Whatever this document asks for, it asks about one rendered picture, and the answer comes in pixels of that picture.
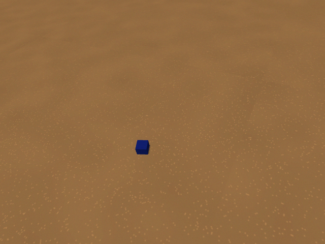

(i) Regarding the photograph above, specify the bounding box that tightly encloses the small box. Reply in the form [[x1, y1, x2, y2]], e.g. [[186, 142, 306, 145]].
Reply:
[[135, 140, 149, 155]]

